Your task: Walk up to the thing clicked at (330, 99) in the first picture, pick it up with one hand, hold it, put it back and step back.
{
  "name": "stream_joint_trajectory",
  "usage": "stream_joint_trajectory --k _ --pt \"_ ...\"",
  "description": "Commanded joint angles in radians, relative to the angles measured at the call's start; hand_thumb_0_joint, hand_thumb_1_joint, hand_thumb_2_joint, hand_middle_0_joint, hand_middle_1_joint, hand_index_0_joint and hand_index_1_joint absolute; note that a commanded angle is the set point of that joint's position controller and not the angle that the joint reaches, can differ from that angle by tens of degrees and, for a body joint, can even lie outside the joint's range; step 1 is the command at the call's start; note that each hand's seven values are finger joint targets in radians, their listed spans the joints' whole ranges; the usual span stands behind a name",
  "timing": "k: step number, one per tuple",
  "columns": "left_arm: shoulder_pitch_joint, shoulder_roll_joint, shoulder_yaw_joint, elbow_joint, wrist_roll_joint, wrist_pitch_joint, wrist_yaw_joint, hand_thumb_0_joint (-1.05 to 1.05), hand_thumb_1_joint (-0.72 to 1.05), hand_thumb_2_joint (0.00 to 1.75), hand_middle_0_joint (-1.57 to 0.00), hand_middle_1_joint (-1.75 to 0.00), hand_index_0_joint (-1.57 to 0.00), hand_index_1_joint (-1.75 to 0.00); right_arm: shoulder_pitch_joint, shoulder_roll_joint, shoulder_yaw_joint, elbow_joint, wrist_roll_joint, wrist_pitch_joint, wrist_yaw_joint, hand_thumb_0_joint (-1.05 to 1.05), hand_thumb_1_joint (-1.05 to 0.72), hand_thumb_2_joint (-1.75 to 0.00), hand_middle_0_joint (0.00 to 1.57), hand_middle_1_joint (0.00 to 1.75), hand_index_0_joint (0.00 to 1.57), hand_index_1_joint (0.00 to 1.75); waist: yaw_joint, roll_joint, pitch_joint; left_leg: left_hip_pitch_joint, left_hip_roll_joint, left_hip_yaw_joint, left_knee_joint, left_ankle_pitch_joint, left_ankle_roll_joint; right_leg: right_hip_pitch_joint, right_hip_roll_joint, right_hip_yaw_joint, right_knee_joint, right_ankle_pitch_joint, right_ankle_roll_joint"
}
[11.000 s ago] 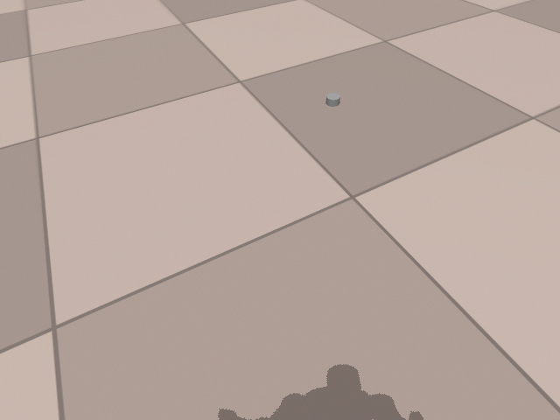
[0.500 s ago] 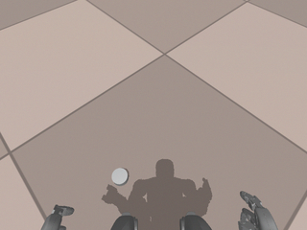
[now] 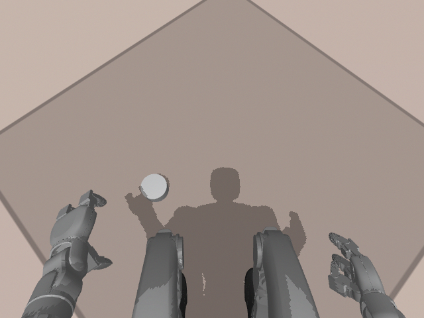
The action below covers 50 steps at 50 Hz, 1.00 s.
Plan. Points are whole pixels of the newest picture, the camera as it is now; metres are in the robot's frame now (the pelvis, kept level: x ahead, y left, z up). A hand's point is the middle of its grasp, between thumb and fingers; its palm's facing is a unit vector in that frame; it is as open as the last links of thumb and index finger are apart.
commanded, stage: rise first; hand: left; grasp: from above
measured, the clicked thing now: (155, 188) +0.48 +0.22 -0.49
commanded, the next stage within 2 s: none
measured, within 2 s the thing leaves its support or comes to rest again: neither
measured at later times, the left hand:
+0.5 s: hand (116, 208) +0.37 +0.28 -0.29, palm faces -0.47 -0.11 -0.87, open 14.1 cm
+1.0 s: hand (126, 198) +0.41 +0.27 -0.35, palm faces -0.46 -0.03 -0.89, open 14.0 cm
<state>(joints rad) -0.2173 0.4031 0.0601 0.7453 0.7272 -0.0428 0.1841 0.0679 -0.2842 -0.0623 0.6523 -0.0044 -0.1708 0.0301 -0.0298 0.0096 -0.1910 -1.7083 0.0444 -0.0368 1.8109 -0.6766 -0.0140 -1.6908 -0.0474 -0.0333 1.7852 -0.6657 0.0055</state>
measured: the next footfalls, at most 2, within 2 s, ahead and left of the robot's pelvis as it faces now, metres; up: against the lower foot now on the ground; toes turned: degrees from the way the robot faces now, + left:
none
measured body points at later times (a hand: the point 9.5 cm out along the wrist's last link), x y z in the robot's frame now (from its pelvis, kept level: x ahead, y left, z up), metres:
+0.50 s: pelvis -0.04 +0.01 -0.13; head +0.17 +0.05 +0.27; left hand +0.39 +0.28 -0.24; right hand +0.03 -0.28 -0.25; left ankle +0.06 +0.13 -0.48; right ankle +0.06 -0.13 -0.48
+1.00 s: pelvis -0.03 +0.01 -0.18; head +0.20 +0.05 +0.21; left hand +0.43 +0.27 -0.30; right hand +0.03 -0.27 -0.29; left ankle +0.06 +0.13 -0.48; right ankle +0.06 -0.13 -0.48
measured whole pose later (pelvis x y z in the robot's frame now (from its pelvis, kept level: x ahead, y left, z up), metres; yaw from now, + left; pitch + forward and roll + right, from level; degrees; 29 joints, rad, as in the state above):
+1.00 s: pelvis -0.03 +0.01 -0.18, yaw -4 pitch +34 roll -6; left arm -0.85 0.66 0.09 1.41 1.27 -0.24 0.44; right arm 0.12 -0.26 0.00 0.78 -0.15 -0.07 0.12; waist -0.18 -0.02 -0.08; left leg -2.28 0.03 -0.11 2.37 -0.68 0.00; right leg -2.23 -0.04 -0.05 2.29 -0.65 0.02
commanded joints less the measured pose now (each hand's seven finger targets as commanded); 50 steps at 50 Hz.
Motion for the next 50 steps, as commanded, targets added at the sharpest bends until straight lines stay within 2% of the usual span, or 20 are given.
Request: stream_joint_trajectory --k 1,4,7,10,12,14,19,22,23,24,27,29,31,32,37,38,39,41,44,50 --pt "-0.221 0.248 0.070 -0.013 0.090 -0.042 0.053 0.00 -0.55 1.01 -0.07 -1.07 -0.08 -1.06 0.123 -0.161 -0.073 -0.046 -0.004 -0.018 0.003 0.00 -0.90 -0.90 0.20 0.30 0.20 0.30 -0.005 0.032 -0.566 0.252 -0.051 0.039 -0.088 0.287 0.034 0.247 0.040 0.005 -0.137 0.284 -0.027" --pt "-0.337 0.267 0.052 0.033 0.133 -0.070 0.062 0.00 -0.56 1.03 -0.07 -1.06 -0.07 -1.06 0.126 -0.159 -0.080 -0.037 -0.014 -0.004 0.010 0.00 -0.90 -0.90 0.20 0.30 0.20 0.30 -0.019 0.003 -0.575 0.161 -0.052 0.044 -0.039 0.182 0.038 0.208 0.043 0.005 -0.114 0.182 -0.024" --pt "-0.436 0.343 0.077 0.080 0.183 -0.100 0.080 0.00 -0.57 1.04 -0.07 -1.05 -0.07 -1.05 0.143 -0.164 -0.079 -0.014 -0.024 0.012 0.013 0.00 -0.90 -0.90 0.20 0.30 0.20 0.30 -0.018 0.018 -0.591 0.105 -0.055 0.047 0.003 0.127 0.040 0.165 0.046 0.000 -0.075 0.111 -0.027" --pt "-0.530 0.367 0.073 0.107 0.236 -0.116 0.104 0.00 -0.57 1.05 -0.07 -1.03 -0.07 -1.04 0.152 -0.172 -0.078 -0.009 -0.033 0.028 0.014 0.00 -0.90 -0.90 0.20 0.30 0.20 0.30 -0.031 0.055 -0.611 0.101 -0.053 0.041 0.030 0.095 0.038 0.094 0.050 -0.015 -0.033 0.075 -0.032" --pt "-0.554 0.354 0.054 0.200 0.263 -0.121 0.116 0.00 -0.57 1.06 -0.07 -1.02 -0.06 -1.03 0.176 -0.170 -0.072 0.026 -0.040 0.039 0.016 0.00 -0.90 -0.90 0.20 0.30 0.20 0.30 -0.059 0.045 -0.539 0.049 -0.055 0.032 0.045 0.029 0.042 0.028 0.052 -0.025 -0.022 0.008 -0.032" --pt "-0.572 0.415 0.081 0.246 0.297 -0.124 0.134 0.00 -0.58 1.06 -0.08 -1.01 -0.06 -1.02 0.175 -0.170 -0.059 0.035 -0.045 0.049 0.017 0.00 -0.90 -0.90 0.20 0.30 0.20 0.30 -0.051 0.052 -0.525 0.017 -0.057 0.026 0.057 -0.005 0.044 0.001 0.051 -0.031 0.003 -0.028 -0.034" --pt "-0.688 0.399 0.041 0.258 0.353 -0.146 0.161 0.00 -0.56 1.06 -0.08 -0.98 -0.06 -1.00 0.179 -0.183 -0.058 0.045 -0.059 0.063 0.029 0.00 -0.90 -0.90 0.20 0.30 0.20 0.30 -0.079 0.160 -0.526 0.062 -0.053 -0.006 0.070 0.001 0.032 -0.118 0.048 -0.070 0.101 0.021 -0.044" --pt "-0.711 0.413 0.043 0.317 0.388 -0.155 0.176 0.00 -0.56 1.06 -0.08 -0.99 -0.06 -1.00 0.204 -0.194 -0.052 0.066 -0.067 0.071 0.036 0.00 -0.90 -0.90 0.20 0.30 0.20 0.30 -0.093 0.187 -0.511 0.055 -0.052 -0.016 0.096 0.038 0.030 -0.168 0.044 -0.081 0.141 0.059 -0.044" --pt "-0.738 0.461 0.070 0.306 0.402 -0.159 0.185 0.00 -0.56 1.05 -0.08 -0.98 -0.06 -1.00 0.214 -0.192 -0.049 0.075 -0.070 0.076 0.038 0.00 -0.90 -0.90 0.20 0.30 0.20 0.30 -0.086 0.187 -0.541 0.066 -0.053 -0.013 0.110 0.050 0.031 -0.161 0.045 -0.080 0.147 0.066 -0.046" --pt "-0.740 0.430 0.044 0.334 0.415 -0.162 0.187 0.00 -0.56 1.05 -0.08 -0.98 -0.07 -0.99 0.213 -0.188 -0.046 0.080 -0.074 0.078 0.041 0.00 -0.90 -0.90 0.20 0.30 0.20 0.30 -0.098 0.197 -0.528 0.069 -0.049 -0.012 0.124 0.072 0.029 -0.177 0.043 -0.081 0.157 0.088 -0.045" --pt "-0.770 0.435 0.043 0.370 0.443 -0.172 0.204 0.00 -0.56 1.04 -0.08 -0.98 -0.06 -0.99 0.212 -0.198 -0.044 0.077 -0.086 0.082 0.050 0.00 -0.90 -0.90 0.20 0.30 0.20 0.30 -0.111 0.205 -0.510 0.037 -0.050 -0.005 0.157 0.090 0.031 -0.199 0.043 -0.081 0.181 0.104 -0.045" --pt "-0.778 0.480 0.073 0.392 0.467 -0.181 0.219 0.00 -0.56 1.04 -0.08 -0.99 -0.06 -1.00 0.228 -0.201 -0.043 0.088 -0.092 0.090 0.054 0.00 -0.90 -0.90 0.20 0.30 0.20 0.30 -0.108 0.179 -0.518 0.010 -0.054 -0.004 0.167 0.074 0.035 -0.194 0.046 -0.086 0.188 0.087 -0.045" --pt "-0.802 0.444 0.041 0.405 0.482 -0.188 0.223 0.00 -0.55 1.03 -0.06 -1.00 -0.06 -1.01 0.226 -0.200 -0.040 0.085 -0.100 0.089 0.061 0.00 -0.90 -0.90 0.20 0.30 0.20 0.30 -0.120 0.215 -0.532 0.028 -0.052 0.004 0.192 0.111 0.033 -0.199 0.047 -0.087 0.202 0.119 -0.044" --pt "-0.814 0.473 0.063 0.417 0.490 -0.190 0.230 0.00 -0.56 1.04 -0.07 -1.00 -0.06 -1.01 0.236 -0.207 -0.043 0.094 -0.103 0.092 0.061 0.00 -0.90 -0.90 0.20 0.30 0.20 0.30 -0.126 0.189 -0.537 0.013 -0.053 -0.004 0.196 0.098 0.035 -0.211 0.048 -0.092 0.209 0.108 -0.044" --pt "-0.837 0.498 0.074 0.474 0.529 -0.203 0.259 0.00 -0.54 1.01 -0.06 -1.02 -0.07 -1.01 0.251 -0.206 -0.035 0.108 -0.121 0.100 0.072 0.00 -0.90 -0.90 0.20 0.30 0.20 0.30 -0.135 0.182 -0.540 -0.032 -0.056 0.011 0.247 0.134 0.041 -0.201 0.052 -0.092 0.236 0.142 -0.041" --pt "-0.863 0.477 0.052 0.474 0.528 -0.207 0.260 0.00 -0.55 1.02 -0.07 -1.02 -0.07 -1.02 0.238 -0.199 -0.033 0.099 -0.123 0.098 0.074 0.00 -0.90 -0.90 0.20 0.30 0.20 0.30 -0.143 0.170 -0.530 -0.052 -0.057 0.017 0.259 0.125 0.045 -0.199 0.054 -0.089 0.232 0.138 -0.040" --pt "-0.877 0.507 0.073 0.482 0.532 -0.209 0.267 0.00 -0.55 1.02 -0.06 -1.02 -0.07 -1.02 0.244 -0.200 -0.030 0.101 -0.126 0.099 0.076 0.00 -0.90 -0.90 0.20 0.30 0.20 0.30 -0.142 0.173 -0.529 -0.063 -0.057 0.021 0.263 0.119 0.047 -0.193 0.053 -0.087 0.230 0.130 -0.039" --pt "-0.888 0.481 0.057 0.499 0.529 -0.206 0.274 0.00 -0.55 1.01 -0.06 -1.03 -0.07 -1.02 0.236 -0.199 -0.025 0.095 -0.136 0.094 0.078 0.00 -0.90 -0.90 0.20 0.30 0.20 0.30 -0.149 0.167 -0.528 -0.083 -0.057 0.024 0.278 0.109 0.050 -0.199 0.051 -0.087 0.237 0.126 -0.036" --pt "-0.913 0.512 0.066 0.517 0.537 -0.207 0.283 0.00 -0.55 1.01 -0.07 -1.02 -0.07 -1.02 0.232 -0.200 -0.021 0.102 -0.140 0.093 0.081 0.00 -0.90 -0.90 0.20 0.30 0.20 0.30 -0.146 0.176 -0.534 -0.100 -0.058 0.025 0.288 0.095 0.049 -0.198 0.054 -0.087 0.249 0.112 -0.038" --pt "-0.924 0.492 0.056 0.549 0.538 -0.194 0.298 0.00 -0.55 1.01 -0.07 -1.04 -0.07 -1.03 0.230 -0.202 -0.016 0.110 -0.148 0.088 0.084 0.00 -0.90 -0.90 0.20 0.30 0.20 0.30 -0.155 0.214 -0.514 -0.081 -0.053 0.016 0.303 0.095 0.044 -0.257 0.054 -0.096 0.280 0.118 -0.042"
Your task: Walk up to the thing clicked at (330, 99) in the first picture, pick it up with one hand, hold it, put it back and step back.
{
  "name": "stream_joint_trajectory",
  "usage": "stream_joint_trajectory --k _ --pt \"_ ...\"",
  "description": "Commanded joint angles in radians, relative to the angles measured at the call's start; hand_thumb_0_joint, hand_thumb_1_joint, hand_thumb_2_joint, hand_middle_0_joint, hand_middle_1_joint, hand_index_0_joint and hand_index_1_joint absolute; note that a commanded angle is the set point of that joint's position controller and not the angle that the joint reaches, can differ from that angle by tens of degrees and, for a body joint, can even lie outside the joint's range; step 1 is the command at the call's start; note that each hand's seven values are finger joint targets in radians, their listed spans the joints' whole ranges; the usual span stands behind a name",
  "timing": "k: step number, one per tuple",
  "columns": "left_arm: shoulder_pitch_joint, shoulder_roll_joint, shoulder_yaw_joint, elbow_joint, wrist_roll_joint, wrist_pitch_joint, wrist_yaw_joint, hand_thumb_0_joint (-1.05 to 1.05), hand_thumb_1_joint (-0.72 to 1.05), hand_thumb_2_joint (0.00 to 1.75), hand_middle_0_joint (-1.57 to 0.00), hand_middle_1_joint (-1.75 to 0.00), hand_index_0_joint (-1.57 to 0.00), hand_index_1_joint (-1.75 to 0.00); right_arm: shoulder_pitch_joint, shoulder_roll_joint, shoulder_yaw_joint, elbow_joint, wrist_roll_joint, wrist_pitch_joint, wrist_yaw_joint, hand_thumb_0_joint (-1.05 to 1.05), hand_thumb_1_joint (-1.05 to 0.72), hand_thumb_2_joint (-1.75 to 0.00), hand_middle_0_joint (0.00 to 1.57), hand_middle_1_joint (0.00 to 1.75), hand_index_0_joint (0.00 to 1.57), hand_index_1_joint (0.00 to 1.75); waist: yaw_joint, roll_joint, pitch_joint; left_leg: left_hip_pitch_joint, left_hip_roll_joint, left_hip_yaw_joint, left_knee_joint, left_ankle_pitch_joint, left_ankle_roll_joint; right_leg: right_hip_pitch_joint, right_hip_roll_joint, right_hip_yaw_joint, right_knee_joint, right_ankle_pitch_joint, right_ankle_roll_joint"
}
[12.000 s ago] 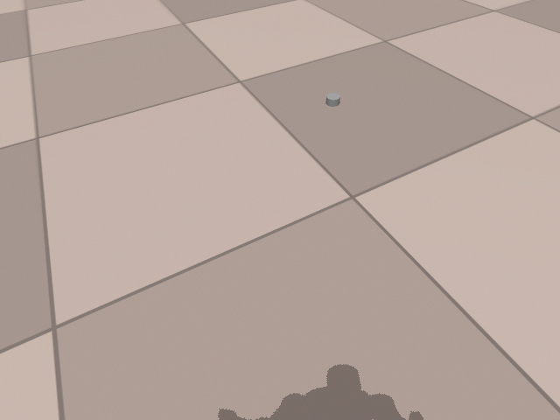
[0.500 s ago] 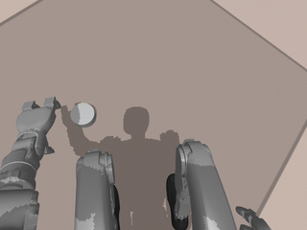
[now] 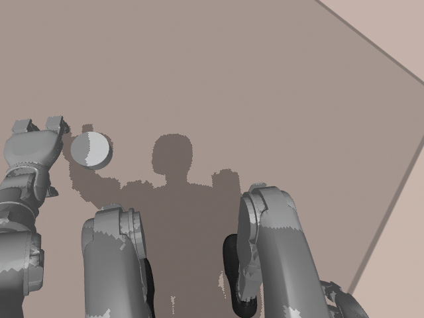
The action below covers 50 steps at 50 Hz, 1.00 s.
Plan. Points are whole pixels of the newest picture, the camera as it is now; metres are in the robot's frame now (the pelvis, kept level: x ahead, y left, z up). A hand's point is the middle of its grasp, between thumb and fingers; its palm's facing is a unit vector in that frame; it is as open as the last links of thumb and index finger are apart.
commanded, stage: rise first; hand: left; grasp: from above
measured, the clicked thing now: (92, 151) +0.49 +0.24 -0.32
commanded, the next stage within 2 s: none
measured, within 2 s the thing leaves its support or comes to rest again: neither
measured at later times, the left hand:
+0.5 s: hand (56, 162) +0.44 +0.29 -0.20, palm faces -0.46 -0.07 -0.89, open 14.1 cm
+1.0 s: hand (57, 157) +0.45 +0.29 -0.21, palm faces -0.45 -0.07 -0.89, open 14.0 cm
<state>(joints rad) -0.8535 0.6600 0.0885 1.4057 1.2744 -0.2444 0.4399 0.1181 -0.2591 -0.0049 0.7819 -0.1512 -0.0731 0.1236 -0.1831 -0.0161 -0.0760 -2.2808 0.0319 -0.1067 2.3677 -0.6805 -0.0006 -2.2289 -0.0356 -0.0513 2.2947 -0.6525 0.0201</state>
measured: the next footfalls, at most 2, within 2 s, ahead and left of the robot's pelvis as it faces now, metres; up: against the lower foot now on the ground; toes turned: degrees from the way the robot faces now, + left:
none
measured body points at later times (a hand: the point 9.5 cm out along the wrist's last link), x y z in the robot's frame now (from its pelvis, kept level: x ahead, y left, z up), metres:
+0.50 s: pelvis +0.01 +0.00 -0.02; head +0.25 +0.06 +0.36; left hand +0.46 +0.29 -0.15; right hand +0.06 -0.28 -0.13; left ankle +0.08 +0.13 -0.31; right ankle +0.10 -0.13 -0.31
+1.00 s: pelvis +0.01 +0.00 -0.02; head +0.25 +0.07 +0.35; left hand +0.47 +0.29 -0.16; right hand +0.06 -0.28 -0.13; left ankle +0.08 +0.13 -0.31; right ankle +0.10 -0.13 -0.31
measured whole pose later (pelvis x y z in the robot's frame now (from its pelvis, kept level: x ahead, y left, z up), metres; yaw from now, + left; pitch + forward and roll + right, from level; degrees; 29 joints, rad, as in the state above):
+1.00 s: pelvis +0.01 +0.00 -0.02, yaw -2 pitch +33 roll -8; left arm -0.91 0.74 0.13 1.49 1.28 -0.23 0.48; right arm 0.13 -0.28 0.06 0.77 -0.19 -0.09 0.16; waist -0.24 -0.03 -0.02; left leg -2.34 0.03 -0.14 2.46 -0.71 0.00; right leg -2.28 -0.02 -0.07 2.36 -0.67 0.03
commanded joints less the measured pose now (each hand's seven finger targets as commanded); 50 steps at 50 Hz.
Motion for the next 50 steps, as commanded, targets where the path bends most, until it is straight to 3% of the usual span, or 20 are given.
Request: stream_joint_trajectory --k 1,5,7,9,13,21,24,27,30,33,34,35,36,37,39,43,45,48,50 --pt "-0.297 0.246 0.034 -0.117 -0.009 0.008 0.043 0.00 -0.54 1.01 -0.07 -1.04 -0.08 -1.03 0.184 -0.232 -0.071 -0.018 -0.003 -0.009 -0.008 0.00 -0.90 -0.90 0.20 0.30 0.20 0.30 -0.006 0.223 -0.636 0.480 -0.042 0.087 -0.245 0.105 0.034 0.289 0.043 -0.077 -0.230 0.113 -0.055" --pt "-0.290 0.253 0.047 -0.129 -0.015 0.014 0.048 0.00 -0.54 1.00 -0.06 -1.04 -0.07 -1.03 0.192 -0.236 -0.070 -0.016 -0.005 -0.009 -0.005 0.00 -0.90 -0.90 0.20 0.30 0.20 0.30 0.000 0.251 -0.668 0.509 -0.037 0.083 -0.236 0.154 0.029 0.288 0.043 -0.081 -0.201 0.156 -0.056" --pt "-0.291 0.248 0.044 -0.130 -0.015 0.016 0.047 0.00 -0.54 1.00 -0.06 -1.04 -0.07 -1.03 0.203 -0.236 -0.068 -0.012 -0.006 -0.006 -0.004 0.00 -0.90 -0.90 0.20 0.30 0.20 0.30 -0.014 0.235 -0.677 0.505 -0.039 0.085 -0.217 0.185 0.031 0.312 0.045 -0.078 -0.204 0.190 -0.052" --pt "-0.279 0.272 0.061 -0.120 -0.018 0.015 0.047 0.00 -0.55 1.01 -0.06 -1.04 -0.07 -1.03 0.204 -0.234 -0.065 -0.012 -0.007 -0.004 -0.001 0.00 -0.90 -0.90 0.20 0.30 0.20 0.30 -0.003 0.237 -0.668 0.474 -0.040 0.091 -0.211 0.183 0.033 0.330 0.045 -0.073 -0.201 0.192 -0.051" --pt "-0.284 0.255 0.050 -0.117 -0.020 0.013 0.043 0.00 -0.55 1.01 -0.06 -1.04 -0.07 -1.04 0.219 -0.243 -0.062 -0.010 -0.017 -0.005 0.004 0.00 -0.90 -0.90 0.20 0.30 0.20 0.30 -0.023 0.222 -0.661 0.468 -0.038 0.090 -0.194 0.196 0.035 0.335 0.047 -0.078 -0.196 0.213 -0.048" --pt "-0.274 0.285 0.065 -0.113 -0.019 0.005 0.046 0.00 -0.56 1.02 -0.07 -1.03 -0.07 -1.03 0.216 -0.255 -0.052 -0.019 -0.013 -0.005 0.012 0.00 -0.90 -0.90 0.20 0.30 0.20 0.30 -0.014 0.255 -0.645 0.461 -0.037 0.081 -0.195 0.169 0.030 0.310 0.048 -0.089 -0.175 0.180 -0.053" --pt "-0.288 0.277 0.056 -0.097 -0.013 0.002 0.051 0.00 -0.56 1.02 -0.06 -1.02 -0.06 -1.03 0.215 -0.261 -0.047 -0.022 -0.017 -0.004 0.012 0.00 -0.90 -0.90 0.20 0.30 0.20 0.30 -0.030 0.243 -0.629 0.458 -0.037 0.077 -0.186 0.162 0.031 0.289 0.049 -0.093 -0.175 0.175 -0.053" --pt "-0.294 0.296 0.058 -0.090 -0.008 -0.002 0.059 0.00 -0.56 1.02 -0.06 -1.03 -0.06 -1.03 0.207 -0.261 -0.040 -0.024 -0.019 -0.004 0.012 0.00 -0.90 -0.90 0.20 0.30 0.20 0.30 -0.025 0.264 -0.628 0.445 -0.039 0.077 -0.184 0.149 0.031 0.289 0.052 -0.092 -0.174 0.167 -0.055" --pt "-0.311 0.287 0.056 -0.069 -0.009 0.000 0.065 0.00 -0.56 1.02 -0.06 -1.03 -0.06 -1.03 0.217 -0.266 -0.039 -0.017 -0.023 -0.012 0.014 0.00 -0.90 -0.90 0.20 0.30 0.20 0.30 -0.049 0.233 -0.588 0.426 -0.039 0.074 -0.176 0.128 0.034 0.272 0.050 -0.098 -0.176 0.151 -0.051" --pt "-0.315 0.313 0.071 -0.085 -0.005 -0.002 0.072 0.00 -0.56 1.02 -0.06 -1.03 -0.06 -1.02 0.210 -0.274 -0.037 -0.020 -0.022 -0.014 0.012 0.00 -0.90 -0.90 0.20 0.30 0.20 0.30 -0.032 0.281 -0.620 0.460 -0.037 0.070 -0.189 0.134 0.027 0.261 0.050 -0.102 -0.164 0.149 -0.052" --pt "-0.292 0.295 0.056 -0.066 -0.003 0.002 0.073 0.00 -0.55 1.01 -0.06 -1.03 -0.07 -1.03 0.204 -0.265 -0.031 -0.022 -0.023 -0.014 0.013 0.00 -0.90 -0.90 0.20 0.30 0.20 0.30 -0.030 0.283 -0.620 0.448 -0.040 0.076 -0.182 0.138 0.028 0.273 0.054 -0.098 -0.168 0.155 -0.054" --pt "-0.307 0.282 0.045 -0.048 -0.004 0.004 0.071 0.00 -0.56 1.02 -0.07 -1.03 -0.07 -1.03 0.209 -0.265 -0.032 -0.020 -0.027 -0.017 0.016 0.00 -0.90 -0.90 0.20 0.30 0.20 0.30 -0.054 0.250 -0.598 0.426 -0.040 0.074 -0.172 0.126 0.030 0.270 0.053 -0.100 -0.169 0.149 -0.053" --pt "-0.315 0.287 0.054 -0.054 -0.001 0.004 0.073 0.00 -0.56 1.02 -0.06 -1.02 -0.06 -1.03 0.219 -0.269 -0.032 -0.015 -0.029 -0.018 0.018 0.00 -0.90 -0.90 0.20 0.30 0.20 0.30 -0.058 0.250 -0.594 0.431 -0.040 0.072 -0.174 0.137 0.031 0.271 0.052 -0.103 -0.168 0.157 -0.049" --pt "-0.323 0.294 0.056 -0.062 -0.006 0.004 0.074 0.00 -0.60 1.08 -0.09 -1.00 -0.05 -1.04 0.218 -0.270 -0.030 -0.015 -0.029 -0.019 0.017 0.00 -0.90 -0.90 0.20 0.30 0.20 0.30 -0.055 0.249 -0.604 0.429 -0.039 0.071 -0.169 0.137 0.032 0.273 0.052 -0.102 -0.168 0.161 -0.049" --pt "-0.318 0.315 0.061 -0.062 -0.004 0.007 0.076 0.00 -0.57 1.03 -0.08 -1.03 -0.06 -1.04 0.214 -0.271 -0.030 -0.017 -0.027 -0.022 0.017 0.00 -0.90 -0.90 0.20 0.30 0.20 0.30 -0.043 0.276 -0.614 0.439 -0.039 0.077 -0.165 0.147 0.030 0.283 0.053 -0.096 -0.167 0.169 -0.051" --pt "-0.326 0.319 0.059 -0.059 -0.004 0.012 0.080 0.00 -0.55 1.02 -0.08 -1.04 -0.07 -1.04 0.211 -0.268 -0.023 -0.016 -0.030 -0.020 0.020 0.00 -0.90 -0.90 0.20 0.30 0.20 0.30 -0.047 0.277 -0.629 0.435 -0.038 0.075 -0.157 0.168 0.030 0.295 0.056 -0.096 -0.162 0.195 -0.051" --pt "-0.332 0.316 0.059 -0.032 -0.004 0.015 0.076 0.00 -0.55 1.02 -0.08 -1.04 -0.07 -1.04 0.222 -0.271 -0.020 -0.014 -0.035 -0.022 0.023 0.00 -0.90 -0.90 0.20 0.30 0.20 0.30 -0.066 0.254 -0.595 0.410 -0.038 0.073 -0.151 0.148 0.033 0.283 0.053 -0.100 -0.160 0.178 -0.049" --pt "-0.330 0.334 0.077 -0.046 -0.006 0.014 0.074 0.00 -0.54 1.01 -0.07 -1.04 -0.07 -1.04 0.223 -0.279 -0.017 -0.017 -0.036 -0.022 0.023 0.00 -0.90 -0.90 0.20 0.30 0.20 0.30 -0.054 0.279 -0.614 0.439 -0.037 0.067 -0.164 0.157 0.028 0.282 0.054 -0.107 -0.157 0.178 -0.049" --pt "-0.338 0.312 0.052 -0.029 -0.005 0.015 0.067 0.00 -0.54 1.01 -0.07 -1.04 -0.07 -1.04 0.218 -0.279 -0.015 -0.016 -0.040 -0.025 0.027 0.00 -0.90 -0.90 0.20 0.30 0.20 0.30 -0.070 0.297 -0.598 0.451 -0.036 0.061 -0.166 0.152 0.025 0.254 0.054 -0.114 -0.147 0.175 -0.051"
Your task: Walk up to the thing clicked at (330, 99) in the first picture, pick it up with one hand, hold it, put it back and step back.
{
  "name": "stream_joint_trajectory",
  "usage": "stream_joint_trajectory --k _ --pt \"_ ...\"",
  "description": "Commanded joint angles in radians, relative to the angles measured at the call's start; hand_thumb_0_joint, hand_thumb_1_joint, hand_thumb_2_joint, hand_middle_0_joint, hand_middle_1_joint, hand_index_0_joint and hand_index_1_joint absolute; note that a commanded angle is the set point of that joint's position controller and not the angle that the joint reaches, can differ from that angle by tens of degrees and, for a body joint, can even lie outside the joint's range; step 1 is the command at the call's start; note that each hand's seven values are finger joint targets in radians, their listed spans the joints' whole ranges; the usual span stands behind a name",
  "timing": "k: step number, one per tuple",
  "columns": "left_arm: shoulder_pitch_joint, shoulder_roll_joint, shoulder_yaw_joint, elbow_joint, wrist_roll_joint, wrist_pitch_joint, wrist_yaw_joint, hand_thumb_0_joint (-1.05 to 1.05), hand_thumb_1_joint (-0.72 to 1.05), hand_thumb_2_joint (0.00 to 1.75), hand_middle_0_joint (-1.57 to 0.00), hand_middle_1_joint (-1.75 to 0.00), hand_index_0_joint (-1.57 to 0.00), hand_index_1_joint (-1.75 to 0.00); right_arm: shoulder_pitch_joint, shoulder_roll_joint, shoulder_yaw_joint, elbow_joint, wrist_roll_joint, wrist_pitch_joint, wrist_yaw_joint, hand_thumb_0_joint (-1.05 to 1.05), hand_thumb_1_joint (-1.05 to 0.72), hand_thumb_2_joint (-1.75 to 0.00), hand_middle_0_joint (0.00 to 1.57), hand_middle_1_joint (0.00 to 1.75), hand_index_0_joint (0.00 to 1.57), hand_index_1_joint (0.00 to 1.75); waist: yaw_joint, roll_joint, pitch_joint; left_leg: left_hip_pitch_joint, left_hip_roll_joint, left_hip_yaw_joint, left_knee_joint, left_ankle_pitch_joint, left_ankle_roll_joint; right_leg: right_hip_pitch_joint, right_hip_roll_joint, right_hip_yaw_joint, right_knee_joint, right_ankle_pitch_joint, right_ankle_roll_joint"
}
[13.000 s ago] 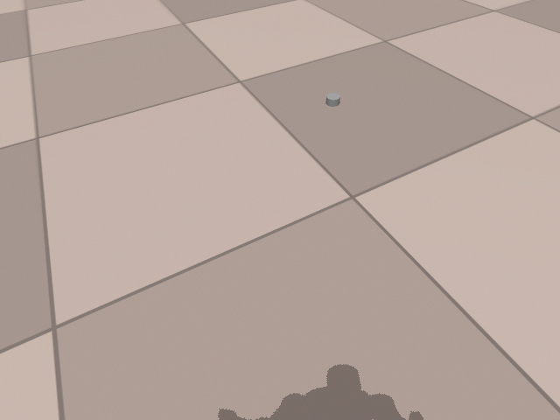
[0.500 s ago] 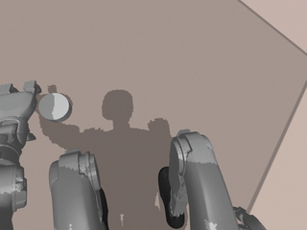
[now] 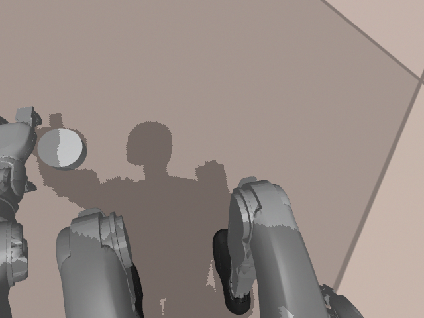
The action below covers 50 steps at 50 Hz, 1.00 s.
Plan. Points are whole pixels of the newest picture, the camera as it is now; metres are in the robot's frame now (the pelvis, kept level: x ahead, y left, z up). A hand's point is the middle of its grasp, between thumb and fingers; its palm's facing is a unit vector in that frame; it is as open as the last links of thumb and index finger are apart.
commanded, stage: rise first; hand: left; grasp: from above
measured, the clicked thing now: (63, 150) +0.48 +0.26 -0.29
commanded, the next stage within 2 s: approach in 1.24 s
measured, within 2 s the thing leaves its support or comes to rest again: neither
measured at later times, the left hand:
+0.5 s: hand (21, 157) +0.44 +0.30 -0.18, palm faces -0.45 -0.07 -0.89, open 13.9 cm
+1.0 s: hand (21, 158) +0.43 +0.30 -0.17, palm faces -0.46 -0.07 -0.88, open 13.5 cm
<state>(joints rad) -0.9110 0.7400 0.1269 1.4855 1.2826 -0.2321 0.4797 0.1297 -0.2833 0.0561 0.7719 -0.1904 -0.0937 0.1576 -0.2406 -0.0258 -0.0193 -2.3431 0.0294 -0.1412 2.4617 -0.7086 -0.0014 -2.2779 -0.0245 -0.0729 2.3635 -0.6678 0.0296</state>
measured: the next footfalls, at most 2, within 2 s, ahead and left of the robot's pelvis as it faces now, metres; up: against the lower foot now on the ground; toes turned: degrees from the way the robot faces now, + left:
none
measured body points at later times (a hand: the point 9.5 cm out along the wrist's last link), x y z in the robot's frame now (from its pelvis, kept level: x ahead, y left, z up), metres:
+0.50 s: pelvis +0.00 +0.00 +0.00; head +0.24 +0.07 +0.38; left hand +0.45 +0.30 -0.13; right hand +0.05 -0.28 -0.10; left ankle +0.07 +0.13 -0.28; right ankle +0.10 -0.13 -0.28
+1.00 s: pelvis +0.00 +0.00 +0.00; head +0.23 +0.07 +0.38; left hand +0.45 +0.30 -0.12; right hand +0.05 -0.28 -0.10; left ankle +0.07 +0.13 -0.28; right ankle +0.10 -0.13 -0.28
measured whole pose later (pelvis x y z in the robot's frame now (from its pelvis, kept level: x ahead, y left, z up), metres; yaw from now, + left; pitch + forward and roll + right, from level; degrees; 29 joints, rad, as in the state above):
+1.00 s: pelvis +0.00 +0.00 +0.00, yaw +0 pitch +33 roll -8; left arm -0.93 0.74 0.09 1.49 1.28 -0.24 0.44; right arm 0.15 -0.29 0.06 0.77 -0.17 -0.09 0.16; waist -0.24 -0.02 -0.03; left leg -2.34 0.02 -0.14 2.44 -0.69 0.00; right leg -2.27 -0.03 -0.07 2.35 -0.65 0.03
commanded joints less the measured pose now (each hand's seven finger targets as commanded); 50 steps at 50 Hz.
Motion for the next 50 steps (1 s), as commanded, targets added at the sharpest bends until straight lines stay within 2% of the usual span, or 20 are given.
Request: stream_joint_trajectory --k 1,4,6,8,12,15,16,20,21,23,25,30,32,34,36,39,41,45,48,50 --pt "-0.289 0.236 0.008 -0.127 -0.013 0.000 0.024 0.00 -0.55 1.02 -0.08 -1.05 -0.07 -1.05 0.204 -0.253 -0.076 -0.007 0.006 -0.004 -0.008 0.00 -0.90 -0.90 0.20 0.30 0.20 0.30 -0.009 0.309 -0.658 0.507 -0.033 0.095 -0.260 0.179 0.027 0.310 0.045 -0.091 -0.222 0.191 -0.062" --pt "-0.295 0.266 0.024 -0.129 -0.012 -0.001 0.023 0.00 -0.55 1.02 -0.08 -1.04 -0.08 -1.04 0.218 -0.257 -0.072 -0.006 0.001 -0.006 -0.003 0.00 -0.90 -0.90 0.20 0.30 0.20 0.30 -0.016 0.303 -0.657 0.500 -0.033 0.097 -0.246 0.196 0.028 0.328 0.044 -0.091 -0.216 0.210 -0.059" --pt "-0.279 0.266 0.032 -0.156 -0.014 -0.001 0.020 0.00 -0.56 1.02 -0.08 -1.02 -0.07 -1.03 0.217 -0.260 -0.074 -0.008 0.005 -0.003 -0.002 0.00 -0.90 -0.90 0.20 0.30 0.20 0.30 0.001 0.336 -0.689 0.535 -0.034 0.096 -0.257 0.223 0.023 0.331 0.044 -0.093 -0.209 0.225 -0.059" --pt "-0.290 0.238 0.011 -0.112 -0.017 0.001 0.017 0.00 -0.55 1.01 -0.09 -1.03 -0.08 -1.03 0.211 -0.260 -0.070 -0.013 0.002 -0.005 0.003 0.00 -0.90 -0.90 0.20 0.30 0.20 0.30 -0.024 0.320 -0.648 0.522 -0.031 0.088 -0.258 0.198 0.021 0.297 0.042 -0.101 -0.201 0.208 -0.059" --pt "-0.268 0.277 0.045 -0.169 -0.019 -0.002 0.019 0.00 -0.54 1.01 -0.09 -1.03 -0.08 -1.04 0.227 -0.263 -0.073 -0.016 0.008 0.001 0.002 0.00 -0.90 -0.90 0.20 0.30 0.20 0.30 0.004 0.325 -0.704 0.529 -0.034 0.098 -0.252 0.227 0.024 0.349 0.041 -0.092 -0.212 0.235 -0.059" --pt "-0.280 0.238 0.013 -0.140 -0.018 0.003 0.011 0.00 -0.54 1.01 -0.09 -1.02 -0.08 -1.03 0.220 -0.257 -0.074 -0.013 0.008 0.000 0.008 0.00 -0.90 -0.90 0.20 0.30 0.20 0.30 -0.021 0.305 -0.659 0.500 -0.033 0.099 -0.249 0.200 0.027 0.326 0.045 -0.092 -0.216 0.220 -0.059" --pt "-0.290 0.268 0.031 -0.181 -0.022 -0.001 0.014 0.00 -0.54 1.01 -0.10 -1.02 -0.09 -1.03 0.219 -0.259 -0.076 -0.017 0.012 0.001 0.006 0.00 -0.90 -0.90 0.20 0.30 0.20 0.30 -0.002 0.315 -0.682 0.508 -0.035 0.101 -0.257 0.191 0.028 0.336 0.045 -0.087 -0.229 0.212 -0.061" --pt "-0.261 0.260 0.033 -0.172 -0.022 0.005 0.012 0.00 -0.54 1.01 -0.12 -0.99 -0.10 -1.01 0.220 -0.258 -0.078 -0.014 0.016 0.004 0.005 0.00 -0.90 -0.90 0.20 0.30 0.20 0.30 0.007 0.312 -0.701 0.519 -0.034 0.101 -0.257 0.213 0.026 0.345 0.043 -0.087 -0.223 0.227 -0.061" --pt "-0.262 0.226 0.013 -0.130 -0.023 0.007 0.007 0.00 -0.53 1.01 -0.11 -1.00 -0.10 -1.01 0.222 -0.254 -0.078 -0.015 0.017 0.002 0.006 0.00 -0.90 -0.90 0.20 0.30 0.20 0.30 -0.016 0.297 -0.651 0.493 -0.036 0.102 -0.256 0.192 0.028 0.325 0.042 -0.086 -0.224 0.211 -0.060" --pt "-0.286 0.238 0.006 -0.139 -0.023 0.004 -0.001 0.00 -0.55 1.02 -0.12 -1.01 -0.10 -1.02 0.226 -0.256 -0.075 -0.014 0.014 0.002 0.004 0.00 -0.91 -0.90 0.20 0.30 0.20 0.30 -0.022 0.264 -0.644 0.464 -0.035 0.104 -0.250 0.171 0.035 0.346 0.045 -0.083 -0.245 0.199 -0.057" --pt "-0.284 0.260 0.019 -0.166 -0.026 0.003 -0.001 0.00 -0.53 1.01 -0.12 -1.00 -0.10 -1.01 0.227 -0.255 -0.076 -0.012 0.021 0.000 0.003 0.00 -0.91 -0.90 0.20 0.30 0.20 0.30 0.004 0.283 -0.676 0.481 -0.036 0.109 -0.251 0.192 0.033 0.364 0.043 -0.076 -0.240 0.214 -0.058" --pt "-0.306 0.239 -0.005 -0.145 -0.021 0.001 -0.008 0.00 -0.52 1.00 -0.14 -0.98 -0.12 -1.00 0.218 -0.254 -0.076 -0.015 0.025 -0.002 0.000 0.00 -0.90 -0.90 0.20 0.30 0.20 0.30 -0.012 0.295 -0.656 0.487 -0.036 0.102 -0.264 0.161 0.028 0.329 0.045 -0.082 -0.241 0.180 -0.063" --pt "-0.309 0.258 0.013 -0.167 -0.020 -0.001 -0.004 0.00 -0.51 0.99 -0.15 -0.97 -0.13 -0.98 0.216 -0.256 -0.078 -0.018 0.025 0.001 -0.001 0.00 -0.90 -0.90 0.20 0.30 0.20 0.30 0.007 0.304 -0.676 0.495 -0.038 0.102 -0.277 0.157 0.026 0.329 0.043 -0.084 -0.240 0.170 -0.065" --pt "-0.291 0.207 -0.014 -0.127 -0.021 0.002 -0.008 0.00 -0.49 0.97 -0.16 -0.95 -0.14 -0.97 0.212 -0.252 -0.076 -0.019 0.023 -0.001 -0.002 0.00 -0.90 -0.90 0.20 0.30 0.20 0.30 -0.011 0.296 -0.635 0.491 -0.038 0.102 -0.280 0.151 0.027 0.310 0.042 -0.086 -0.243 0.167 -0.063" --pt "-0.319 0.222 -0.014 -0.124 -0.015 0.003 -0.012 0.00 -0.49 0.97 -0.16 -0.95 -0.14 -0.97 0.219 -0.256 -0.074 -0.017 0.024 -0.002 -0.003 0.00 -0.90 -0.90 0.20 0.30 0.20 0.30 -0.024 0.281 -0.641 0.494 -0.039 0.099 -0.270 0.158 0.028 0.306 0.042 -0.089 -0.239 0.178 -0.062" --pt "-0.287 0.269 0.020 -0.153 -0.015 0.002 -0.006 0.00 -0.47 0.96 -0.18 -0.93 -0.16 -0.95 0.218 -0.256 -0.073 -0.018 0.027 -0.002 -0.005 0.00 -0.90 -0.90 0.20 0.30 0.20 0.30 0.011 0.311 -0.666 0.487 -0.043 0.111 -0.278 0.174 0.028 0.345 0.038 -0.079 -0.245 0.187 -0.061" --pt "-0.301 0.211 -0.017 -0.125 -0.017 0.004 -0.012 0.00 -0.46 0.95 -0.18 -0.94 -0.16 -0.95 0.213 -0.251 -0.075 -0.018 0.025 -0.002 -0.003 0.00 -0.90 -0.90 0.20 0.30 0.20 0.30 -0.015 0.260 -0.648 0.478 -0.039 0.106 -0.272 0.152 0.031 0.327 0.043 -0.083 -0.252 0.172 -0.061" --pt "-0.298 0.252 0.008 -0.143 -0.017 -0.005 -0.006 0.00 -0.46 0.95 -0.19 -0.92 -0.17 -0.94 0.212 -0.251 -0.074 -0.019 0.024 -0.002 -0.006 0.00 -0.90 -0.90 0.20 0.30 0.20 0.30 0.007 0.284 -0.671 0.478 -0.041 0.108 -0.274 0.161 0.029 0.339 0.042 -0.080 -0.244 0.172 -0.062" --pt "-0.333 0.226 -0.012 -0.134 -0.009 -0.011 -0.004 0.00 -0.45 0.94 -0.20 -0.91 -0.18 -0.93 0.219 -0.252 -0.069 -0.013 0.020 -0.006 -0.004 0.00 -0.90 -0.90 0.20 0.30 0.20 0.30 -0.025 0.294 -0.650 0.490 -0.041 0.105 -0.267 0.168 0.027 0.323 0.043 -0.084 -0.240 0.185 -0.061" --pt "-0.317 0.257 0.013 -0.150 -0.013 -0.014 0.005 0.00 -0.43 0.93 -0.20 -0.91 -0.19 -0.92 0.217 -0.257 -0.071 -0.013 0.022 -0.007 -0.006 0.00 -0.90 -0.90 0.20 0.30 0.20 0.30 0.003 0.311 -0.681 0.512 -0.042 0.103 -0.273 0.187 0.025 0.324 0.039 -0.085 -0.232 0.195 -0.062"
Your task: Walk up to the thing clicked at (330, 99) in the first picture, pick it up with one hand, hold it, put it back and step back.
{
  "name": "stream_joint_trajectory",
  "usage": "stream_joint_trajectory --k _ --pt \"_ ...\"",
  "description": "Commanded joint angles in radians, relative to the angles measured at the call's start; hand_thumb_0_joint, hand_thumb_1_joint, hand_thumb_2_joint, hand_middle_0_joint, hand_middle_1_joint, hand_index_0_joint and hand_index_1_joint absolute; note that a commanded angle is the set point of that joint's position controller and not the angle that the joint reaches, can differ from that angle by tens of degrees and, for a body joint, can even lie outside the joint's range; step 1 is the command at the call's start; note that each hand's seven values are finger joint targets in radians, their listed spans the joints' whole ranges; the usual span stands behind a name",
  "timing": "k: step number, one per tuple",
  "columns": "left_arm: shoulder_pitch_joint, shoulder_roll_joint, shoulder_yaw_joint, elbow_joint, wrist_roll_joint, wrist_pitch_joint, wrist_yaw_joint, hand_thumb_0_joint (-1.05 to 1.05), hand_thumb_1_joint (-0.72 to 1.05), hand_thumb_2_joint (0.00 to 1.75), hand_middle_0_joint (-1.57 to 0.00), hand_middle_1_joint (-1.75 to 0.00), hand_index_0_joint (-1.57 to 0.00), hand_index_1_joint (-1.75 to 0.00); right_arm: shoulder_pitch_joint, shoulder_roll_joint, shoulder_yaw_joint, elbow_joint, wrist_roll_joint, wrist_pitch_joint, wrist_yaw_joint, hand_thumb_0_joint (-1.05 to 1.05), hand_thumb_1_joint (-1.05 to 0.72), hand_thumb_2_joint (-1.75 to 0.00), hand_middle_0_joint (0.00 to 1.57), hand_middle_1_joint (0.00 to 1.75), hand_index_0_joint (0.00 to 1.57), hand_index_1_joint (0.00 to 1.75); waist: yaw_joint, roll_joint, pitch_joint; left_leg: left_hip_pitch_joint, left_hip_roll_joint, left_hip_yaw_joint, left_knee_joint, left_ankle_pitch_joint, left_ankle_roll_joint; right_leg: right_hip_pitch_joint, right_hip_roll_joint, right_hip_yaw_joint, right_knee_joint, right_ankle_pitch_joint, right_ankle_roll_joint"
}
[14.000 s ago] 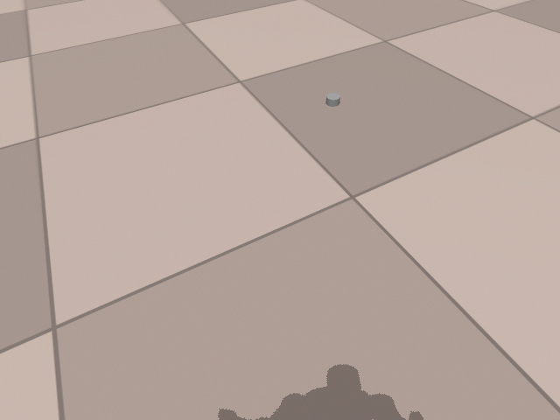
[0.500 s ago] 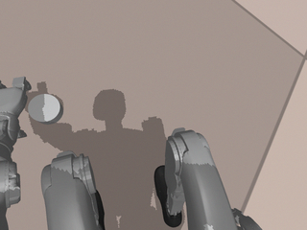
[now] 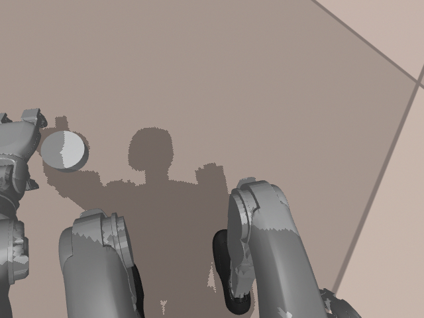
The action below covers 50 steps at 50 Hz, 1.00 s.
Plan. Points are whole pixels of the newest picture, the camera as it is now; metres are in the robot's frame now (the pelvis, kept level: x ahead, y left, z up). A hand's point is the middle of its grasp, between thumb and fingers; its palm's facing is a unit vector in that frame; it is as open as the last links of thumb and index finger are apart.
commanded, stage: rise first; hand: left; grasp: from above
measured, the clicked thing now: (66, 152) +0.48 +0.26 -0.30
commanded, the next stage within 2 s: approach in 0.24 s
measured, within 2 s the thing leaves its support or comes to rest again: neither
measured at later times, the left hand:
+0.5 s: hand (29, 157) +0.44 +0.29 -0.18, palm faces -0.46 -0.06 -0.89, open 13.5 cm
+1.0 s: hand (47, 143) +0.47 +0.26 -0.19, palm faces -0.46 -0.09 -0.88, open 14.1 cm
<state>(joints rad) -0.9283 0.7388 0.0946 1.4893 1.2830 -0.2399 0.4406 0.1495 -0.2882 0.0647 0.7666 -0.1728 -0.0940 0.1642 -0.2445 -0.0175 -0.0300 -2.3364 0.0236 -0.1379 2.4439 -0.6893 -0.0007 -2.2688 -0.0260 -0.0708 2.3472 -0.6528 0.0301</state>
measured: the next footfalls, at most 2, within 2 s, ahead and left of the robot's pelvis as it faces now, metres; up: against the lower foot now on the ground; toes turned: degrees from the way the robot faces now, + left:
none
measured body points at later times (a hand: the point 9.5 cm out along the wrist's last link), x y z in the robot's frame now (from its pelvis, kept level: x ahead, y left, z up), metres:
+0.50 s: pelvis +0.00 +0.00 +0.00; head +0.24 +0.07 +0.37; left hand +0.46 +0.29 -0.13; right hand +0.05 -0.27 -0.10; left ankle +0.07 +0.13 -0.29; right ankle +0.11 -0.13 -0.29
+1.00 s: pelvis +0.00 +0.00 -0.01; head +0.25 +0.05 +0.36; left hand +0.49 +0.26 -0.14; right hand +0.01 -0.27 -0.10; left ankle +0.07 +0.13 -0.29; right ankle +0.11 -0.13 -0.29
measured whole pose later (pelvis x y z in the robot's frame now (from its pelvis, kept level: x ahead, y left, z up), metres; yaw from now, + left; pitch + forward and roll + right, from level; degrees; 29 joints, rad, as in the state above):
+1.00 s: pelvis +0.00 +0.00 -0.01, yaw -1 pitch +33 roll -8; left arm -1.00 0.74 0.14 1.56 1.23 -0.13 0.45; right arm 0.20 -0.30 0.11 0.74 -0.19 -0.12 0.21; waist -0.31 0.01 0.02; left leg -2.35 0.04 -0.15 2.46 -0.70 -0.01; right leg -2.30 -0.01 -0.08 2.36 -0.64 0.03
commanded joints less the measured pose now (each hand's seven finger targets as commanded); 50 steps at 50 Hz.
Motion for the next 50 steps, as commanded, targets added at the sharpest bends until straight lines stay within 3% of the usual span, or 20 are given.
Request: stream_joint_trajectory --k 1,13,18,19,20,22,24,26,29,32,34,35,37,38,40,42,45,47,48,50 --pt "-0.287 0.245 0.040 -0.131 -0.003 -0.004 0.045 0.00 -0.42 0.92 -0.21 -0.90 -0.20 -0.91 0.204 -0.248 -0.077 -0.005 -0.002 -0.008 -0.010 0.00 -0.90 -0.90 0.20 0.30 0.20 0.30 -0.011 0.307 -0.653 0.505 -0.036 0.100 -0.249 0.167 0.024 0.317 0.042 -0.090 -0.212 0.182 -0.061" --pt "-0.286 0.227 0.025 -0.120 -0.003 0.006 0.054 0.00 -0.40 0.90 -0.23 -0.88 -0.22 -0.90 0.199 -0.249 -0.078 -0.002 -0.005 -0.011 -0.007 0.00 -0.90 -0.90 0.20 0.30 0.20 0.30 -0.008 0.279 -0.651 0.475 -0.039 0.109 -0.246 0.148 0.028 0.320 0.043 -0.081 -0.228 0.168 -0.060" --pt "-0.272 0.287 0.078 -0.108 0.005 0.008 0.059 0.00 -0.45 0.96 -0.19 -0.90 -0.17 -0.92 0.210 -0.260 -0.081 -0.004 -0.007 -0.014 -0.004 0.00 -0.90 -0.89 0.20 0.30 0.20 0.30 -0.005 0.273 -0.644 0.463 -0.039 0.107 -0.243 0.155 0.029 0.330 0.040 -0.084 -0.219 0.176 -0.059" --pt "-0.269 0.191 0.014 -0.092 -0.005 0.009 0.050 0.00 -0.45 0.94 -0.16 -0.94 -0.15 -0.94 0.196 -0.242 -0.078 -0.007 -0.006 -0.015 -0.001 0.00 -0.89 -0.89 0.20 0.30 0.20 0.30 -0.009 0.280 -0.643 0.469 -0.038 0.107 -0.251 0.144 0.027 0.315 0.043 -0.083 -0.220 0.166 -0.063" --pt "-0.308 0.193 0.025 -0.094 -0.006 0.008 0.052 0.00 -0.48 0.96 -0.14 -0.95 -0.13 -0.96 0.198 -0.248 -0.081 -0.004 -0.012 -0.018 -0.001 0.00 -0.89 -0.89 0.20 0.30 0.20 0.30 -0.036 0.278 -0.638 0.485 -0.036 0.103 -0.246 0.145 0.027 0.305 0.042 -0.090 -0.222 0.172 -0.059" --pt "-0.358 0.148 -0.021 -0.103 -0.020 0.005 0.048 0.00 -0.51 0.99 -0.12 -0.98 -0.11 -0.99 0.198 -0.243 -0.075 0.002 -0.007 -0.024 0.001 0.00 -0.89 -0.89 0.20 0.30 0.20 0.30 -0.048 0.293 -0.639 0.492 -0.035 0.093 -0.246 0.133 0.023 0.278 0.044 -0.096 -0.216 0.161 -0.064" --pt "-0.413 0.185 -0.016 -0.139 -0.011 -0.001 0.055 0.00 -0.51 1.00 -0.12 -0.99 -0.11 -0.99 0.209 -0.254 -0.076 0.001 -0.010 -0.028 0.002 0.00 -0.89 -0.89 0.20 0.30 0.20 0.30 -0.062 0.296 -0.647 0.482 -0.033 0.093 -0.233 0.139 0.024 0.298 0.046 -0.094 -0.222 0.171 -0.063" --pt "-0.441 0.106 -0.058 -0.114 -0.013 0.006 0.064 0.00 -0.50 0.99 -0.13 -0.97 -0.12 -0.98 0.218 -0.245 -0.074 0.012 -0.012 -0.030 0.002 0.00 -0.89 -0.89 0.20 0.30 0.20 0.30 -0.082 0.304 -0.658 0.501 -0.031 0.094 -0.228 0.148 0.022 0.284 0.046 -0.096 -0.217 0.184 -0.062" --pt "-0.500 0.111 -0.065 -0.063 0.000 0.026 0.090 0.00 -0.53 1.00 -0.09 -1.00 -0.09 -1.00 0.224 -0.257 -0.063 0.014 -0.019 -0.037 0.003 0.00 -0.89 -0.89 0.20 0.30 0.20 0.30 -0.100 0.337 -0.643 0.515 -0.030 0.086 -0.241 0.143 0.016 0.254 0.045 -0.110 -0.207 0.179 -0.064" --pt "-0.519 0.160 -0.041 0.013 0.026 0.052 0.111 0.00 -0.53 1.02 -0.09 -0.99 -0.09 -1.00 0.232 -0.265 -0.049 0.011 -0.031 -0.041 0.011 0.00 -0.89 -0.89 0.20 0.30 0.20 0.30 -0.110 0.314 -0.590 0.470 -0.032 0.090 -0.234 0.112 0.022 0.251 0.047 -0.108 -0.209 0.158 -0.064" --pt "-0.488 0.215 0.000 0.024 0.021 0.075 0.127 0.00 -0.54 1.03 -0.10 -0.99 -0.08 -1.01 0.226 -0.269 -0.038 -0.005 -0.033 -0.043 0.014 0.00 -0.89 -0.89 0.20 0.30 0.20 0.30 -0.076 0.321 -0.605 0.450 -0.035 0.100 -0.243 0.115 0.026 0.283 0.047 -0.101 -0.223 0.158 -0.062" --pt "-0.417 0.191 -0.015 0.083 0.030 0.096 0.125 0.00 -0.56 1.04 -0.11 -0.98 -0.08 -1.01 0.218 -0.264 -0.033 -0.017 -0.033 -0.043 0.020 0.00 -0.89 -0.89 0.20 0.30 0.20 0.30 -0.066 0.336 -0.601 0.460 -0.037 0.110 -0.245 0.126 0.025 0.292 0.048 -0.095 -0.215 0.164 -0.066" --pt "-0.447 0.193 -0.006 0.058 0.015 0.116 0.123 0.00 -0.56 1.03 -0.08 -1.00 -0.07 -1.01 0.216 -0.269 -0.030 -0.025 -0.035 -0.047 0.030 0.00 -0.89 -0.89 0.20 0.30 0.20 0.30 -0.074 0.322 -0.633 0.465 -0.034 0.109 -0.236 0.142 0.031 0.312 0.053 -0.096 -0.216 0.189 -0.061" --pt "-0.441 0.261 0.039 -0.022 0.007 0.122 0.126 0.00 -0.57 1.04 -0.09 -1.00 -0.07 -1.02 0.223 -0.278 -0.031 -0.035 -0.028 -0.044 0.029 0.00 -0.89 -0.89 0.20 0.30 0.20 0.30 -0.039 0.368 -0.713 0.498 -0.035 0.111 -0.246 0.191 0.028 0.362 0.050 -0.091 -0.214 0.223 -0.062" --pt "-0.359 0.238 0.029 0.033 -0.007 0.146 0.115 0.00 -0.57 1.04 -0.09 -1.00 -0.07 -1.02 0.201 -0.265 -0.028 -0.044 -0.020 -0.038 0.037 0.00 -0.89 -0.89 0.20 0.30 0.20 0.30 -0.029 0.337 -0.704 0.458 -0.031 0.117 -0.234 0.207 0.033 0.385 0.057 -0.085 -0.205 0.244 -0.059" --pt "-0.351 0.229 0.022 0.030 -0.029 0.153 0.093 0.00 -0.58 1.06 -0.08 -1.00 -0.06 -1.02 0.209 -0.262 -0.026 -0.048 -0.012 -0.035 0.044 0.00 -0.89 -0.89 0.20 0.30 0.20 0.30 -0.053 0.270 -0.659 0.388 -0.029 0.115 -0.216 0.200 0.045 0.417 0.062 -0.077 -0.210 0.249 -0.051" --pt "-0.331 0.333 0.104 -0.031 -0.053 0.137 0.065 0.00 -0.60 1.05 -0.08 -1.01 -0.06 -1.03 0.222 -0.276 -0.037 -0.052 -0.009 -0.036 0.038 0.00 -0.90 -0.89 0.20 0.30 0.20 0.30 -0.031 0.241 -0.677 0.353 -0.030 0.119 -0.203 0.189 0.052 0.468 0.054 -0.063 -0.221 0.237 -0.044" --pt "-0.333 0.232 0.044 -0.040 -0.069 0.117 0.029 0.00 -0.60 1.04 -0.07 -1.01 -0.05 -1.03 0.210 -0.255 -0.040 -0.056 -0.008 -0.035 0.041 0.00 -0.90 -0.89 0.20 0.30 0.20 0.30 -0.056 0.225 -0.647 0.336 -0.027 0.110 -0.195 0.159 0.049 0.449 0.059 -0.061 -0.224 0.202 -0.047" --pt "-0.344 0.272 0.072 -0.068 -0.073 0.101 0.021 0.00 -0.60 1.05 -0.07 -1.02 -0.05 -1.04 0.228 -0.270 -0.050 -0.046 -0.010 -0.032 0.037 0.00 -0.90 -0.89 0.20 0.30 0.20 0.30 -0.062 0.219 -0.660 0.337 -0.028 0.104 -0.192 0.150 0.048 0.452 0.060 -0.062 -0.233 0.186 -0.048" --pt "-0.363 0.222 0.041 -0.134 -0.079 0.068 0.001 0.00 -0.60 1.05 -0.07 -1.02 -0.05 -1.04 0.242 -0.263 -0.062 -0.034 -0.006 -0.031 0.031 0.00 -0.90 -0.89 0.20 0.30 0.20 0.30 -0.062 0.278 -0.699 0.397 -0.026 0.097 -0.204 0.155 0.035 0.440 0.058 -0.075 -0.228 0.191 -0.054"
